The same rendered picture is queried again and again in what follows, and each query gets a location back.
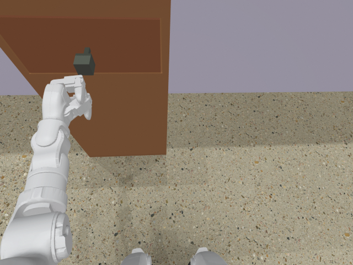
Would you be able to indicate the robot left shin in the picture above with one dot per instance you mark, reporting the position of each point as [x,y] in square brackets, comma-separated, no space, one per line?
[137,250]

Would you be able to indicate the drawer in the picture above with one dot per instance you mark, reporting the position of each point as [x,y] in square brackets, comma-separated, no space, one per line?
[48,44]

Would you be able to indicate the robot left hand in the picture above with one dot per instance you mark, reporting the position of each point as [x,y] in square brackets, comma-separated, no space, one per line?
[56,103]

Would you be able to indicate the robot left thigh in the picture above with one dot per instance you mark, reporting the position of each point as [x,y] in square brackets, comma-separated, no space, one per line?
[138,258]

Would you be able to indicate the handle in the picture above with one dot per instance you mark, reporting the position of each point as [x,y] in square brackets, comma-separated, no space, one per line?
[84,63]

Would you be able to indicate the left robot forearm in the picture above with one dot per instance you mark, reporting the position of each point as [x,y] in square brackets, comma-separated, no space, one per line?
[45,189]

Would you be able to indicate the robot left upper arm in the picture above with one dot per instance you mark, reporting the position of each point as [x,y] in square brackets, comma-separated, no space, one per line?
[42,239]

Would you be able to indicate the cabinet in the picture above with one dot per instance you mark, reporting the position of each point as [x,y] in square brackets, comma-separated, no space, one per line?
[129,109]

